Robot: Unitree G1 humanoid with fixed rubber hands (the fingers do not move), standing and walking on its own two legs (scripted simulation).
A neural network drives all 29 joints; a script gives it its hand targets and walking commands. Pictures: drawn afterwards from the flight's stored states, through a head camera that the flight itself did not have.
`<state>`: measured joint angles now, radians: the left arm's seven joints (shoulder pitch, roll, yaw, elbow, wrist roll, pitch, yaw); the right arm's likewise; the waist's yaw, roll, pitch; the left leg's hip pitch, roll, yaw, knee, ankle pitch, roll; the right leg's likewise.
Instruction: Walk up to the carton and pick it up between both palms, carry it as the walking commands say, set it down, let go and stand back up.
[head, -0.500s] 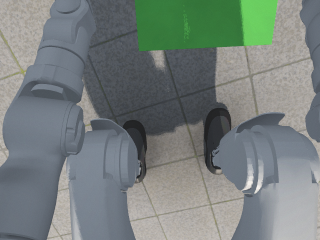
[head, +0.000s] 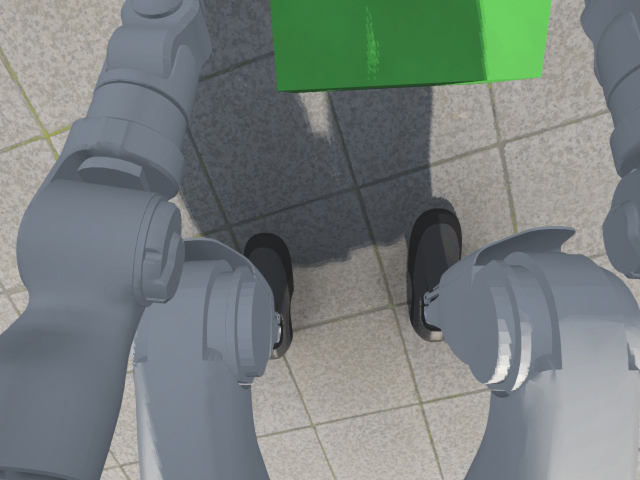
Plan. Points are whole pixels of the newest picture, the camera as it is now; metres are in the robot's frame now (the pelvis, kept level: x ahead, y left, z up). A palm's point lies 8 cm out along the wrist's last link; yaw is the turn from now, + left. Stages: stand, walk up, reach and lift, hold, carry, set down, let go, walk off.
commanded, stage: reach and lift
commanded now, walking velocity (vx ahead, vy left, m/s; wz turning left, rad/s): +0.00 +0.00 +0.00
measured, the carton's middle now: out of the picture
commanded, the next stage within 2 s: none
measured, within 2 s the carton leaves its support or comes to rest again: leaves its support in 1.04 s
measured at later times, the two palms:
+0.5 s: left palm out of the picture +0.56 +0.11 -0.20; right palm out of the picture +0.54 -0.23 -0.20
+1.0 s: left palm out of the picture +0.55 +0.12 -0.19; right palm out of the picture +0.54 -0.22 -0.19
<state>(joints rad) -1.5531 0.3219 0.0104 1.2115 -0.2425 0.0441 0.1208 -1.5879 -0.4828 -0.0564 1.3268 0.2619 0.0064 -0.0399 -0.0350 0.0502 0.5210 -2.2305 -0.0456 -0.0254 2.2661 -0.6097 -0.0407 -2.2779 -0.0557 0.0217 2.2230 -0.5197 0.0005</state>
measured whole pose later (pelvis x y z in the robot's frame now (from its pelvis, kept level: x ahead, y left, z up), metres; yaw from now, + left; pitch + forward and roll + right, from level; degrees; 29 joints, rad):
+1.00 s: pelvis +0.00 +0.00 +0.00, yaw +0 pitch +31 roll +1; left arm -1.53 0.30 0.11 1.14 -0.17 0.14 0.12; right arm -1.58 -0.44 0.03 1.23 0.26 0.13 -0.07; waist -0.05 0.05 0.52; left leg -2.20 -0.07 -0.04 2.29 -0.63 -0.06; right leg -2.26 -0.04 0.03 2.26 -0.54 0.00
